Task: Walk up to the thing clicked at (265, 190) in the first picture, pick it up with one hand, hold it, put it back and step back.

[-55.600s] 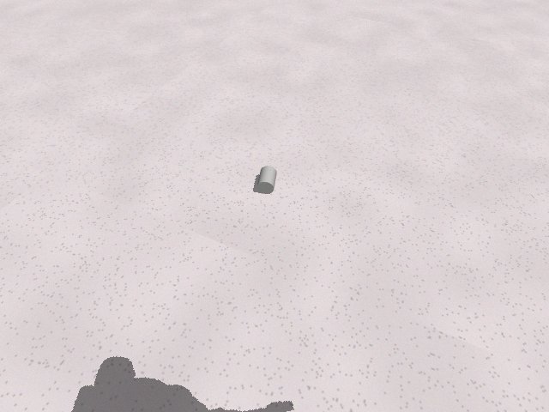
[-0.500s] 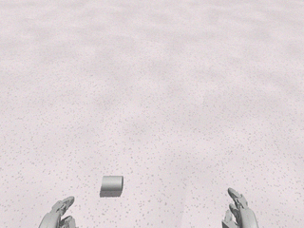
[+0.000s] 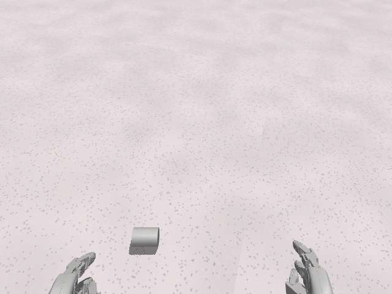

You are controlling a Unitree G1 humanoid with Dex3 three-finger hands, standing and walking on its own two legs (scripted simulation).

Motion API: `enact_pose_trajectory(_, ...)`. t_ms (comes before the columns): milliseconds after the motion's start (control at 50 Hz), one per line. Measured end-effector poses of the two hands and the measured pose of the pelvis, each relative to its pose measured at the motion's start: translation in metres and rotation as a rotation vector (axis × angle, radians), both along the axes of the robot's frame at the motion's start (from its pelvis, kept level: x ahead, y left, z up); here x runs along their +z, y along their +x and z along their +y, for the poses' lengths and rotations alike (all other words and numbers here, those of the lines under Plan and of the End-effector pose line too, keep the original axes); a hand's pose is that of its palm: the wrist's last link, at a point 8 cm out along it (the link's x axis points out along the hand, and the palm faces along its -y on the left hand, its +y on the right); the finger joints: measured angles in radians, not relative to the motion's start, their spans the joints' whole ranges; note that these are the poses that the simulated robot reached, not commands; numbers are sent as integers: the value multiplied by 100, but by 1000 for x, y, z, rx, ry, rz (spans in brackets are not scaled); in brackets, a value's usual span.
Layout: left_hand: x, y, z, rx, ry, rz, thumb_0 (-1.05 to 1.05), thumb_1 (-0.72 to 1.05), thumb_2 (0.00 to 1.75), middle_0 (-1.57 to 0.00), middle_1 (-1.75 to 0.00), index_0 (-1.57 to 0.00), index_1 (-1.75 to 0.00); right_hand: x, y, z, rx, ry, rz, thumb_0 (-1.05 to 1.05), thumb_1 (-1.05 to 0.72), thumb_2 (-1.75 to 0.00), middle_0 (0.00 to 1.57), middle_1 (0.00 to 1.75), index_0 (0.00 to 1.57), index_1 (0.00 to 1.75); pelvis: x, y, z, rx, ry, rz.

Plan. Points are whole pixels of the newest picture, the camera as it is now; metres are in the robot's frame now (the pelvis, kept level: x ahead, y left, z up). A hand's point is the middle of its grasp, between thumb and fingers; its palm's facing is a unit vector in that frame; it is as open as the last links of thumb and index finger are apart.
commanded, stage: home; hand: left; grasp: from above
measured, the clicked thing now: (146, 236) +0.51 +0.19 -0.67
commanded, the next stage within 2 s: stand in 0.02 s
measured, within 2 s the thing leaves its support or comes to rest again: neither
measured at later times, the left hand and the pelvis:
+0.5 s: hand out of the picture +0.06 +0.23 -0.11, palm faces +0.05 -0.94 -0.33, open 7.4 cm; pelvis -0.01 +0.00 +0.05, yaw +1 degrees
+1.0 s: hand out of the picture +0.03 +0.23 -0.09, palm faces +0.07 -0.94 -0.34, open 7.4 cm; pelvis -0.01 -0.01 +0.06, yaw +2 degrees
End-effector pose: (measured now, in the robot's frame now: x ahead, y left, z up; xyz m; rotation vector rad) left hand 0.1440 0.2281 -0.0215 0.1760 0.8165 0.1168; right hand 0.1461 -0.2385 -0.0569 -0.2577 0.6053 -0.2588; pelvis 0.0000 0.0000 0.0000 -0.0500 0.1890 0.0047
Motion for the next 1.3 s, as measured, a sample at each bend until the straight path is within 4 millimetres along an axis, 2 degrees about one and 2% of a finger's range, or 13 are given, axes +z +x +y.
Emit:
enact_pose_trajectory(140,-1,-1,1,-18,25,-19,2,91,90,-20,-29,-20,-30,-2,-4,0,26,-12,23,1,-90,-90,20,30,20,30,1,-4,0,0,4,-28)
enact_pose_trajectory(200,-16,1,12,-34,87,-35,1,91,90,-20,-29,-20,-30,-16,-12,-4,138,-46,212,1,-90,-90,20,30,20,30,9,-11,0,1,27,-94)
enact_pose_trajectory(240,-25,-5,21,-27,108,-2,1,91,90,-20,-29,-20,-30,-19,-20,-11,156,-36,302,1,-90,-90,20,30,20,30,15,-14,0,1,40,-122)
enact_pose_trajectory(340,-38,-35,41,29,129,122,1,91,90,-20,-29,-20,-30,-17,-40,-26,105,-7,406,1,-90,-90,20,30,20,30,27,-14,0,3,51,-164)
enact_pose_trajectory(420,-45,-66,50,74,132,233,1,91,90,-20,-30,-20,-30,-16,-56,-34,67,2,472,1,-91,-90,20,30,20,30,37,-12,0,10,48,-187)
enact_pose_trajectory(560,-49,-112,49,128,110,388,1,91,90,-20,-30,-20,-30,-15,-76,-34,33,28,572,1,-91,-90,20,30,20,30,50,-9,-1,24,49,-217)
enact_pose_trajectory(680,-48,-132,44,152,96,458,1,91,90,-20,-30,-20,-30,-15,-85,-32,21,47,621,1,-91,-90,20,30,20,30,58,-9,-2,31,51,-240)
enact_pose_trajectory(800,-44,-135,45,160,99,473,1,91,90,-20,-30,-20,-30,-14,-88,-33,18,55,634,1,-91,-90,20,30,20,30,62,-10,-4,34,53,-255)
enact_pose_trajectory(1060,-35,-124,49,162,125,447,1,91,90,-20,-30,-20,-30,-11,-90,-48,16,46,642,0,-91,-90,20,30,20,30,65,-13,-12,36,54,-261)
enact_pose_trajectory(1300,-35,-118,45,158,117,460,1,91,90,-20,-30,-20,-30,-9,-95,-60,7,31,674,0,-91,-90,20,30,20,30,66,-10,-18,33,52,-251)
